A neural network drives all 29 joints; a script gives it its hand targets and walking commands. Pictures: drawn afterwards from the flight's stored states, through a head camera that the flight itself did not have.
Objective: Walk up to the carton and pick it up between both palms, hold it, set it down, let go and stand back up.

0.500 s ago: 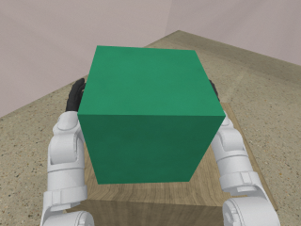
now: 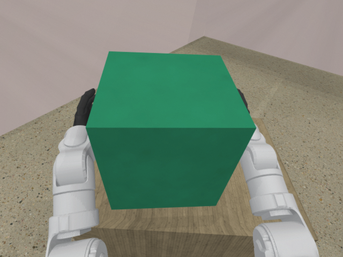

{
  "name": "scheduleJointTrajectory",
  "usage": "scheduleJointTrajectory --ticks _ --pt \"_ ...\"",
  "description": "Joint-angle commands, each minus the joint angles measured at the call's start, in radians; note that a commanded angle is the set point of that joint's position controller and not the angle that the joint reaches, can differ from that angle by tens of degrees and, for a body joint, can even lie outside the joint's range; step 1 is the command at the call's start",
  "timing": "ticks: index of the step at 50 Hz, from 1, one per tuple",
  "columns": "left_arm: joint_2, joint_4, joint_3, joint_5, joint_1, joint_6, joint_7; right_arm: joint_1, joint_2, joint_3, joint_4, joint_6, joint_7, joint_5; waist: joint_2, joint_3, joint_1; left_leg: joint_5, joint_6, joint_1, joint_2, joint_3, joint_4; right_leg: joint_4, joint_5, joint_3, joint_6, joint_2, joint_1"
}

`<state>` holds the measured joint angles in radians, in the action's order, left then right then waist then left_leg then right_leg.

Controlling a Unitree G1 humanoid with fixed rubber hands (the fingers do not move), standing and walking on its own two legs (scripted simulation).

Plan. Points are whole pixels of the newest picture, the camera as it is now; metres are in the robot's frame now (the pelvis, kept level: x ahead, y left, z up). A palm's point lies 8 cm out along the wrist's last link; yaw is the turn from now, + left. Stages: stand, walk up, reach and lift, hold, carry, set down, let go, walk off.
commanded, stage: hold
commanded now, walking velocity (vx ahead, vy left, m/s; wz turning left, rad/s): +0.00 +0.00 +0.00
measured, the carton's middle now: (165, 133) +0.35 -0.01 +0.15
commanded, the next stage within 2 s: none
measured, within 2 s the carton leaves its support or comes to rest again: neither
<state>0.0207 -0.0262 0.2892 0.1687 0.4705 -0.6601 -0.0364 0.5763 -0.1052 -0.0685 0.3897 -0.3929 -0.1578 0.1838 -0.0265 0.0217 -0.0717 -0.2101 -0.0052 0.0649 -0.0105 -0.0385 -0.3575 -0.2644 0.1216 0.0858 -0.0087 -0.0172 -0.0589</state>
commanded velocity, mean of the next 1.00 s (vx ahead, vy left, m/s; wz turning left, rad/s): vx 0.00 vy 0.00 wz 0.00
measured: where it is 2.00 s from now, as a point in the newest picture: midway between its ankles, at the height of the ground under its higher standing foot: outside the picture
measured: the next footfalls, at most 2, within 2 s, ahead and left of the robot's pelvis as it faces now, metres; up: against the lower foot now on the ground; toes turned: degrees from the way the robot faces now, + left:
none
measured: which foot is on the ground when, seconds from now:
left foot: down 0.00-1.00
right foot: down 0.00-1.00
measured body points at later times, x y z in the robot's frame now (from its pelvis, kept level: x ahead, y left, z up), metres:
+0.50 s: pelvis +0.00 +0.00 +0.00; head -0.04 +0.02 +0.45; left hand +0.36 +0.17 +0.18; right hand +0.37 -0.18 +0.18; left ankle +0.00 +0.12 -0.75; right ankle +0.02 -0.13 -0.75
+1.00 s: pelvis +0.00 +0.00 +0.00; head -0.04 +0.02 +0.45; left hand +0.36 +0.17 +0.18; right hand +0.37 -0.18 +0.18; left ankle +0.00 +0.12 -0.75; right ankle +0.02 -0.13 -0.75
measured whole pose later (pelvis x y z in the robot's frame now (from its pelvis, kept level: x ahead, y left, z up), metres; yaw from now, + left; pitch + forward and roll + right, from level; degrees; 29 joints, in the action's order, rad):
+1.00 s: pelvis +0.00 +0.00 +0.00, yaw +0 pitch -5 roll -1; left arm 0.02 -0.05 0.30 0.18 0.49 -0.66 -0.05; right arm 0.59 -0.10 -0.07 0.41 -0.38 -0.16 0.18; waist -0.02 0.02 -0.06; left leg -0.21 -0.01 0.07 -0.01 -0.04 -0.35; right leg -0.26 0.12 0.08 -0.01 -0.02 -0.06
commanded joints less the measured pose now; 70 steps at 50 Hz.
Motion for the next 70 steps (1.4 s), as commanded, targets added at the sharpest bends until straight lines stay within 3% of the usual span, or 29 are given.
scheduleJointTrajectory --ticks 1,4,5,8,9,10,11,19,20,21,22,23,26,29,32,36,38,39,43,47,48,51,52,54,56,59,64,66,70 --pt "0.497 0.107 -0.579 -0.127 0.661 0.028 -0.129 0.766 0.593 0.428 -0.321 0.071 0.103 0.102 0.047 0.353 -0.006 0.285 -0.038 0.036 0.063 0.013 0.057 -0.018 -0.189 -0.024 -0.007 0.067 0.224" --pt "0.484 0.052 -0.543 -0.111 0.62 0.018 -0.133 0.774 0.591 0.427 -0.325 0.073 0.104 0.102 0.045 0.352 0.009 0.286 -0.034 0.03 0.066 0.023 0.055 -0.02 -0.195 -0.026 -0.008 0.069 0.234" --pt "0.477 0.046 -0.537 -0.103 0.65 0.018 -0.134 0.771 0.583 0.418 -0.279 0.067 0.107 0.1 0.049 0.307 0.003 0.249 -0.032 0.046 0.062 0.021 0.063 -0.015 -0.156 -0.027 -0.006 0.062 0.215" --pt "0.501 0.072 -0.561 -0.121 0.64 0.025 -0.136 0.76 0.588 0.424 -0.323 0.076 0.102 0.099 0.053 0.381 -0.006 0.307 -0.038 0.017 0.065 0.017 0.049 -0.019 -0.213 -0.024 -0.01 0.07 0.23" --pt "0.481 0.021 -0.53 -0.101 0.65 0.025 -0.136 0.777 0.585 0.417 -0.278 0.066 0.103 0.092 0.026 0.301 0.002 0.245 -0.026 0.053 0.064 0.019 0.066 -0.006 -0.157 -0.027 -0.006 0.06 0.211" --pt "0.496 0.119 -0.569 -0.127 0.685 0.034 -0.132 0.79 0.612 0.431 -0.341 0.08 0.106 0.103 0.051 0.405 -0.001 0.286 -0.034 0.026 0.064 0.018 0.056 -0.023 -0.2 -0.031 -0.007 0.068 0.246" --pt "0.492 0.018 -0.547 -0.111 0.637 0.025 -0.131 0.78 0.583 0.416 -0.301 0.075 0.105 0.091 0.041 0.342 0.002 0.266 -0.034 0.048 0.063 0.017 0.057 -0.017 -0.171 -0.025 -0.008 0.068 0.218" --pt "0.49 0.068 -0.545 -0.118 0.662 0.038 -0.139 0.757 0.6 0.427 -0.3 0.081 0.097 0.094 0.047 0.377 -0.005 0.299 -0.033 0.035 0.068 0.021 0.05 -0.019 -0.233 -0.03 -0.013 0.061 0.251" --pt "0.491 0.075 -0.551 -0.119 0.636 0.036 -0.134 0.804 0.599 0.454 -0.383 0.092 0.095 0.113 0.039 0.432 0.013 0.338 -0.035 0.009 0.069 0.026 0.035 -0.03 -0.266 -0.031 -0.013 0.072 0.27" --pt "0.494 0.049 -0.546 -0.115 0.625 0.032 -0.134 0.784 0.589 0.44 -0.324 0.082 0.092 0.102 0.051 0.378 0.0 0.331 -0.036 0.023 0.065 0.023 0.041 -0.021 -0.24 -0.026 -0.008 0.072 0.25" --pt "0.497 0.081 -0.566 -0.124 0.629 0.033 -0.132 0.778 0.593 0.451 -0.362 0.088 0.09 0.11 0.049 0.394 0.002 0.351 -0.041 0.014 0.067 0.023 0.033 -0.025 -0.25 -0.021 -0.01 0.078 0.256" --pt "0.491 0.058 -0.545 -0.104 0.643 0.029 -0.132 0.759 0.587 0.429 -0.285 0.074 0.092 0.1 0.059 0.34 -0.001 0.303 -0.038 0.024 0.065 0.018 0.047 -0.014 -0.203 -0.022 -0.012 0.068 0.225" --pt "0.473 0.073 -0.547 -0.116 0.623 0.027 -0.139 0.751 0.589 0.435 -0.324 0.078 0.096 0.108 0.029 0.357 -0.005 0.31 -0.03 0.03 0.064 0.02 0.047 -0.017 -0.229 -0.028 -0.01 0.069 0.247" --pt "0.498 0.07 -0.562 -0.116 0.645 0.026 -0.139 0.768 0.587 0.423 -0.32 0.079 0.099 0.098 0.058 0.356 -0.011 0.293 -0.041 0.026 0.06 0.02 0.054 -0.013 -0.182 -0.02 -0.005 0.074 0.22" --pt "0.479 0.031 -0.533 -0.108 0.646 0.023 -0.139 0.77 0.582 0.418 -0.3 0.076 0.1 0.092 0.036 0.317 0.002 0.258 -0.03 0.045 0.061 0.023 0.063 -0.008 -0.16 -0.024 -0.008 0.066 0.225" --pt "0.493 0.08 -0.551 -0.111 0.666 0.031 -0.136 0.766 0.595 0.425 -0.303 0.078 0.104 0.098 0.059 0.36 -0.001 0.285 -0.037 0.022 0.062 0.02 0.057 -0.013 -0.181 -0.024 -0.004 0.065 0.224" --pt "0.483 0.043 -0.542 -0.109 0.665 0.029 -0.137 0.794 0.602 0.426 -0.315 0.081 0.103 0.097 0.033 0.348 0.008 0.26 -0.03 0.042 0.062 0.02 0.06 -0.01 -0.166 -0.025 -0.007 0.065 0.233" --pt "0.479 0.033 -0.536 -0.107 0.663 0.028 -0.137 0.784 0.592 0.41 -0.29 0.08 0.102 0.088 0.044 0.336 -0.003 0.245 -0.026 0.042 0.061 0.025 0.061 -0.01 -0.153 -0.029 -0.005 0.06 0.223" --pt "0.503 0.066 -0.551 -0.116 0.645 0.029 -0.133 0.781 0.598 0.425 -0.316 0.085 0.104 0.102 0.051 0.374 0.003 0.324 -0.04 0.012 0.059 0.019 0.052 -0.016 -0.197 -0.018 -0.006 0.075 0.228" --pt "0.493 0.026 -0.54 -0.112 0.662 0.026 -0.139 0.775 0.583 0.397 -0.265 0.079 0.107 0.08 0.058 0.327 -0.005 0.255 -0.038 0.043 0.058 0.025 0.064 -0.008 -0.138 -0.028 0.001 0.066 0.21" --pt "0.512 0.089 -0.57 -0.13 0.654 0.034 -0.134 0.788 0.602 0.427 -0.355 0.095 0.107 0.091 0.047 0.424 0.0 0.319 -0.036 0.01 0.059 0.02 0.047 -0.022 -0.209 -0.027 -0.002 0.072 0.242" --pt "0.487 0.052 -0.531 -0.112 0.657 0.035 -0.128 0.777 0.59 0.425 -0.295 0.085 0.104 0.096 0.045 0.362 0.015 0.3 -0.035 0.019 0.058 0.02 0.055 -0.009 -0.18 -0.021 -0.006 0.071 0.23" --pt "0.488 0.06 -0.534 -0.113 0.632 0.034 -0.13 0.753 0.59 0.427 -0.303 0.084 0.103 0.098 0.024 0.349 0.012 0.31 -0.03 0.019 0.061 0.027 0.054 -0.007 -0.203 -0.026 -0.011 0.072 0.232" --pt "0.499 0.049 -0.552 -0.112 0.633 0.029 -0.134 0.737 0.584 0.421 -0.279 0.081 0.103 0.09 0.048 0.328 -0.009 0.319 -0.038 0.019 0.059 0.018 0.048 -0.005 -0.195 -0.02 -0.006 0.066 0.22" --pt "0.483 0.034 -0.524 -0.099 0.613 0.028 -0.141 0.762 0.583 0.428 -0.312 0.085 0.1 0.093 0.026 0.333 0.013 0.3 -0.031 0.024 0.06 0.024 0.055 -0.005 -0.196 -0.024 -0.009 0.07 0.24" --pt "0.498 0.074 -0.549 -0.115 0.65 0.038 -0.139 0.769 0.601 0.439 -0.33 0.089 0.101 0.099 0.046 0.373 0.006 0.311 -0.033 0.023 0.062 0.022 0.049 -0.014 -0.206 -0.026 -0.008 0.069 0.239" --pt "0.488 0.015 -0.526 -0.103 0.674 0.03 -0.138 0.782 0.595 0.408 -0.272 0.085 0.106 0.075 0.043 0.302 0.002 0.212 -0.024 0.05 0.063 0.027 0.078 0.0 -0.117 -0.028 -0.005 0.055 0.203" --pt "0.497 0.071 -0.553 -0.117 0.698 0.04 -0.134 0.785 0.614 0.42 -0.288 0.089 0.106 0.091 0.053 0.37 0.006 0.264 -0.031 0.024 0.061 0.02 0.064 -0.008 -0.16 -0.031 -0.006 0.059 0.22" --pt "0.482 0.039 -0.533 -0.107 0.654 0.035 -0.136 0.754 0.597 0.424 -0.279 0.078 0.099 0.085 0.034 0.342 -0.001 0.275 -0.026 0.034 0.064 0.028 0.062 -0.009 -0.189 -0.031 -0.008 0.058 0.23"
